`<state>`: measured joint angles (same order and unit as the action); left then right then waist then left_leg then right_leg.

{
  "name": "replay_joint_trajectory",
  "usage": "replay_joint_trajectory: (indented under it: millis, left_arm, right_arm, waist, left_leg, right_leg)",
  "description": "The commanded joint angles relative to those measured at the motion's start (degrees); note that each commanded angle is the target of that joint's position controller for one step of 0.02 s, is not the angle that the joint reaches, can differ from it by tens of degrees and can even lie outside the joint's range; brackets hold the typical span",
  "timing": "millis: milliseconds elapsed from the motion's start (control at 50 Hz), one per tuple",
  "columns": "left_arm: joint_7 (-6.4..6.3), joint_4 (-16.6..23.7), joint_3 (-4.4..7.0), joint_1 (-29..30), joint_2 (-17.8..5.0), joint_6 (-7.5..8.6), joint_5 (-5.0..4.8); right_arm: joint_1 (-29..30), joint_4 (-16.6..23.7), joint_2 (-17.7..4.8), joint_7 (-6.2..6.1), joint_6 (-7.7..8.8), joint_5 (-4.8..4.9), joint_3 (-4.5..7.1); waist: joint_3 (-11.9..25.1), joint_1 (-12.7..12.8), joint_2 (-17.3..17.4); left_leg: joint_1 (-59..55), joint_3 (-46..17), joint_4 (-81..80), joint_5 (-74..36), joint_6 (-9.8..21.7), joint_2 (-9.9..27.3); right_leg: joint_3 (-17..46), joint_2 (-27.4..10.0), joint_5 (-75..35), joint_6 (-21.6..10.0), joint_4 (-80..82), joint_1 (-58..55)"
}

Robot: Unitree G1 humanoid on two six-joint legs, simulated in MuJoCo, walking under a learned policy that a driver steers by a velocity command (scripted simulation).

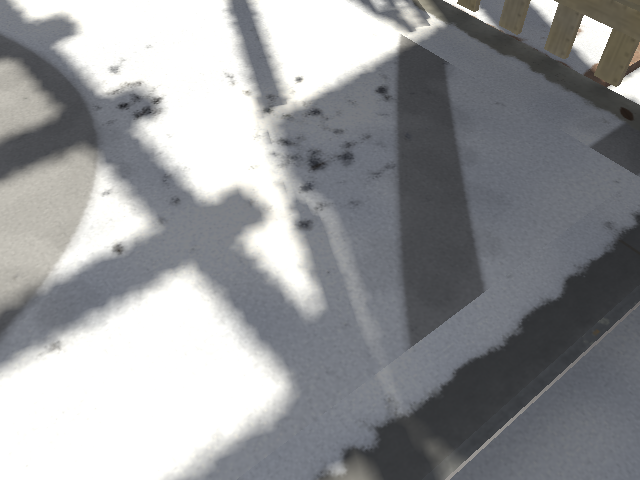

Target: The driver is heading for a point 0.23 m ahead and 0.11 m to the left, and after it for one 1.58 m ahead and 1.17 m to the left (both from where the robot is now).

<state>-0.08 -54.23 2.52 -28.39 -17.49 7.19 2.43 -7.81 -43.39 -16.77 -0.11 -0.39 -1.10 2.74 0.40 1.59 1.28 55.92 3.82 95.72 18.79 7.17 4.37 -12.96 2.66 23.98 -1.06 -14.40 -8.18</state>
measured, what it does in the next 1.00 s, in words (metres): climbs, turning left: left foot 0.17 m higher, then right foot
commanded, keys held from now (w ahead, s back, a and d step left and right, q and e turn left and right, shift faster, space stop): w+q+shift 0.42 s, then q+shift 0.46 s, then shift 0.12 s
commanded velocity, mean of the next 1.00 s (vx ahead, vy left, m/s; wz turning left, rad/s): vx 0.64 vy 0.00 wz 0.92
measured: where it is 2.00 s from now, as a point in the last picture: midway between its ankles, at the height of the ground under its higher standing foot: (52, 168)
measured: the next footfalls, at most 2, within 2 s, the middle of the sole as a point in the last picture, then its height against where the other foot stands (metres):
left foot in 0.14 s outside the picture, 0.17 m higher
right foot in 0.52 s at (324, 314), level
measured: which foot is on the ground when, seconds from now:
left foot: up 0.00-0.12, down 0.14-0.50, up 0.52-0.88, down 0.90-1.00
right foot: down 0.00-0.16, up 0.18-0.50, down 0.52-0.88, up 0.90-1.00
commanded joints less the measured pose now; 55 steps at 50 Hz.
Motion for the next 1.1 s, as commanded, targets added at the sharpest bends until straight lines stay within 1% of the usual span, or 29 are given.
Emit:
replay_joint_trajectory:
  millis: [20,80,100,120,140,160,180,200,260,280,340,380,440,480,500,540,560,580,600,660,720,740,800,880,900,920,940,980,1100]
  left_arm:
    - [-0.48,-1.0,-0.42,-6.5,-2.0,0.09,3.01]
    - [-1.1,-1.4,-2.08,-5.3,-0.4,-1.64,3.63]
    - [-2.73,1.7,-2.24,6.2,-3.1,-1.79,0.28]
    - [-3.44,6.3,-1.23,5.5,-9.0,-0.95,-3.11]
    - [-2.63,8.5,0.93,3.8,-16.1,-0.99,-4.36]
    - [-1.41,9.7,3.09,6.8,-20.4,-1.61,-5.45]
    - [1.73,15.5,1.9,12.2,-12.5,-0.18,-4.29]
    - [3.71,18.9,0.62,13.6,-8.6,2.07,-0.76]
    - [2.59,22.8,-2.66,21.0,1.9,1.58,0.48]
    - [1.94,24.5,-3.71,22.7,5.1,0.32,1.34]
    - [0.13,29.7,-4.76,28.3,6.4,-2.13,2.14]
    - [0.08,33.1,-3.86,30.9,0.7,-2.04,0.9]
    - [-0.09,28.3,-2.82,17.3,1.2,-3.14,-2.24]
    - [-0.88,23.5,-0.42,2.4,-2.9,-4.07,-2.81]
    - [-2.02,19.6,0.89,-3.9,-4.8,-3.82,-3.89]
    - [-2.01,18.6,0.7,0.0,-4.5,-2.43,0.73]
    - [2.84,17.8,-4.66,-10.8,6.9,-2.42,0.99]
    - [2.75,17.1,-1.55,-5.4,0.5,-3.01,2.66]
    - [2.56,18.8,-1.41,9.9,2.1,-2.08,0.56]
    - [-1.48,18.3,-0.91,21.7,2.4,-0.32,-0.89]
    - [-3.02,16.9,2.25,22.7,-6.6,1.9,0.71]
    - [-3.07,15.1,3.44,20.7,-9.5,0.46,-2.47]
    - [-3.43,14.5,3.84,19.1,-10.2,-0.79,-3.7]
    - [-2.93,15.8,4.39,18.7,-9.7,-2.97,-5.22]
    - [-2.11,16.9,2.16,13.3,-1.8,-2.91,-1.77]
    - [-1.39,18.7,1.15,8.0,-2.3,-2.4,-0.95]
    - [-0.78,19.7,1.44,10.9,-6.9,-1.9,-2.39]
    - [-2.01,19.6,1.79,16.2,-8.4,-2.94,-2.39]
    - [-0.69,19.8,-0.59,16.5,-1.0,-4.27,-2.05]
  right_arm:
    - [14.4,10.0,5.5,-2.06,1.21,1.07,-2.64]
    - [24.8,17.2,7.5,-0.28,3.95,2.39,-6.26]
    - [15.4,14.5,6.0,1.54,2.89,1.51,-6.62]
    - [6.6,11.8,2.2,2.98,1.77,1.1,-5.74]
    - [-9.2,6.2,-1.1,3.12,-0.38,0.32,-3.01]
    - [-17.2,3.0,-7.1,2.77,-1.25,0.03,0.35]
    - [-13.1,2.6,-18.0,1.29,-2.1,-0.02,3.66]
    - [-9.5,4.5,-17.3,-0.24,-1.9,1.47,3.97]
    - [-10.4,-2.1,-10.7,-2.62,1.22,-0.29,2.95]
    - [-9.2,-2.6,-6.6,-2.79,2.08,-1.34,1.95]
    - [-12.1,-5.2,-4.5,-1.37,4.75,-1.1,1.03]
    - [-1.9,0.3,-6.2,-1.72,5.41,0.21,1.71]
    - [-3.5,0.1,-8.3,-0.72,7.08,1.71,3.2]
    - [1.0,1.6,-14.5,-0.01,6.73,1.72,5.59]
    - [3.4,3.1,-10.0,0.22,6.41,0.23,4.97]
    - [0.1,7.7,-0.8,-0.49,4.96,1.0,2.24]
    - [-33.1,-1.4,9.2,4.9,8.65,-2.45,-1.2]
    - [-24.8,0.7,1.5,7.82,9.53,-0.79,-0.05]
    - [-11.9,5.6,0.1,7.13,9.65,-0.94,-0.11]
    - [-8.6,5.9,1.4,4.98,8.0,-3.67,-1.31]
    - [-4.8,6.6,2.2,8.55,7.47,-1.29,-3.37]
    - [1.9,9.5,-2.1,5.01,4.7,6.76,-0.23]
    - [-2.0,9.4,-4.9,3.53,2.13,3.0,1.37]
    - [-15.0,6.9,-11.5,1.92,1.12,2.43,6.04]
    - [-12.3,8.5,-14.2,0.6,1.02,2.75,6.14]
    - [-7.5,13.1,-16.3,0.72,1.66,-0.59,5.33]
    - [-5.2,14.8,-13.7,0.94,1.52,-0.95,4.95]
    - [1.1,15.2,-8.5,0.39,1.42,2.22,3.61]
    - [0.4,12.2,-8.9,-1.11,1.03,1.65,3.54]
  waist:
    - [-11.8,-0.2,-1.8]
    - [-10.8,-4.3,0.8]
    - [-1.8,-13.2,1.7]
    - [4.8,-14.7,2.9]
    - [15.5,-18.7,-7.6]
    - [20.1,-23.0,-8.9]
    - [20.8,-18.4,19.1]
    - [25.3,-12.4,13.7]
    - [-1.0,-5.4,-5.3]
    - [-3.9,-2.9,-5.0]
    - [-3.5,-0.3,-4.1]
    - [-8.2,2.5,-7.8]
    - [7.9,4.5,-5.7]
    - [13.8,15.9,-4.5]
    - [11.4,18.0,-7.0]
    - [5.3,9.0,-5.3]
    - [17.8,2.3,-9.3]
    - [13.7,5.4,-4.3]
    - [8.3,3.0,-2.1]
    - [4.9,-3.9,-6.5]
    - [3.2,-4.3,-2.3]
    - [-4.7,-3.1,-2.4]
    - [-0.2,-4.9,-7.3]
    - [6.5,-11.8,-3.1]
    - [6.8,-6.0,11.7]
    - [17.8,-2.1,15.0]
    - [26.0,-5.2,7.7]
    - [15.3,-2.5,-4.2]
    - [10.4,-0.8,4.7]
  left_leg:
    - [43.3,-5.6,27.1,21.4,4.6,-1.8]
    - [32.6,5.3,8.5,26.0,5.6,-3.4]
    - [-3.0,7.7,-4.6,13.1,7.2,-5.5]
    - [-28.4,11.7,-17.6,3.2,4.6,-10.3]
    - [-49.3,11.4,-11.2,10.8,4.8,-18.4]
    - [-55.0,-6.2,-22.3,19.4,10.4,-17.6]
    - [-60.1,-47.1,-55.4,2.8,22.3,-0.7]
    - [-63.4,-70.4,-70.1,-0.6,19.2,0.8]
    - [-38.6,-56.9,-65.1,-6.3,12.2,-3.1]
    - [-32.2,-50.3,-63.1,-8.8,10.9,-5.2]
    - [-26.9,-35.4,-66.8,-2.1,11.0,-9.7]
    - [-10.9,-27.4,-78.9,-10.7,11.0,-11.1]
    - [-11.7,-22.3,-73.5,-32.5,5.6,-13.6]
    - [-22.5,-18.5,-49.4,-55.4,-1.7,-16.1]
    - [-23.5,-17.4,-30.9,-26.7,-4.4,-17.4]
    - [-13.0,-12.7,-13.5,13.3,-3.0,-14.5]
    - [-6.1,-17.6,11.1,21.3,-10.8,-16.2]
    - [2.3,-14.3,10.4,14.4,-12.5,-9.3]
    - [3.1,-12.6,0.0,11.6,-12.3,-5.9]
    - [-19.0,-6.3,-23.4,5.4,-13.2,1.2]
    - [-24.3,-4.3,-41.5,-6.9,-11.1,2.4]
    - [-22.5,-2.5,-46.3,-19.0,-9.2,-0.4]
    - [-30.3,0.2,-55.2,-21.2,-5.6,-4.3]
    - [-52.0,-0.3,-68.7,-21.7,3.2,-9.9]
    - [-62.7,-15.4,-65.9,-47.6,8.2,0.8]
    - [-71.7,-42.4,-65.8,-63.9,22.6,15.3]
    - [-72.1,-44.9,-70.8,-51.7,23.8,17.1]
    - [-56.6,-35.4,-72.6,-33.8,15.3,10.7]
    - [-29.4,-22.8,-77.5,3.8,8.4,0.8]
  right_leg:
    - [8.3,-23.6,-54.6,-7.1,-2.6,-20.9]
    - [-4.9,-17.3,-67.0,-0.1,2.2,-9.7]
    - [-10.0,-13.8,-86.9,0.6,3.5,10.9]
    - [-5.5,-15.3,-106.9,-3.3,-4.4,21.3]
    - [-1.9,-19.9,-134.4,-6.8,-23.0,25.7]
    - [1.3,-17.4,-123.9,-4.4,-49.8,28.1]
    - [2.6,3.8,-30.0,3.0,-85.9,45.9]
    - [16.1,4.6,-17.9,1.8,-94.0,49.9]
    - [19.5,-0.4,-9.4,-0.6,-91.2,59.9]
    - [19.5,-1.0,-5.6,-0.4,-91.8,61.4]
    - [19.2,-1.3,16.7,-1.0,-87.4,65.5]
    - [13.8,-5.0,8.8,1.3,-53.7,44.1]
    - [12.7,-2.2,-28.5,2.5,-33.3,0.5]
    - [11.0,1.0,-36.4,3.4,-17.0,-10.2]
    - [14.7,-4.1,-47.9,3.0,-6.5,-12.2]
    - [23.3,-17.7,-66.6,1.6,-16.2,-12.1]
    - [40.4,-39.8,-110.1,-30.1,-27.7,-27.6]
    - [44.7,-38.1,-90.3,-26.5,-19.0,-19.1]
    - [33.9,-32.4,-72.8,-20.5,-12.8,-4.2]
    - [14.9,-18.7,-51.6,-12.0,0.0,22.0]
    - [5.4,-16.2,-53.9,-9.2,3.4,24.0]
    - [3.3,-13.6,-48.2,-4.7,1.7,25.3]
    - [1.3,-14.7,-56.7,-2.5,-4.0,18.8]
    - [0.3,-11.4,-52.2,1.6,-37.4,21.4]
    - [0.8,-4.4,6.6,4.2,-55.8,38.1]
    - [12.1,2.6,19.1,6.8,-74.6,49.8]
    - [21.1,-0.1,12.7,6.1,-77.0,51.2]
    - [20.6,-5.0,4.2,5.9,-66.5,51.3]
    - [13.0,-5.0,-1.3,4.4,-35.0,30.1]
Keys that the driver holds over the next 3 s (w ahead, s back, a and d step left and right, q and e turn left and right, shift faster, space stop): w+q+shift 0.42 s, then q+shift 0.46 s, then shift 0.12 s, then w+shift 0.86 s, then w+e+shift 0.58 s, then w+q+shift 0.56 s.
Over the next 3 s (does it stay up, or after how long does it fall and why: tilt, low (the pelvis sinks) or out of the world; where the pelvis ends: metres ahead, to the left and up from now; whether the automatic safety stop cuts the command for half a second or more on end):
stays up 1.83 1.47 0.17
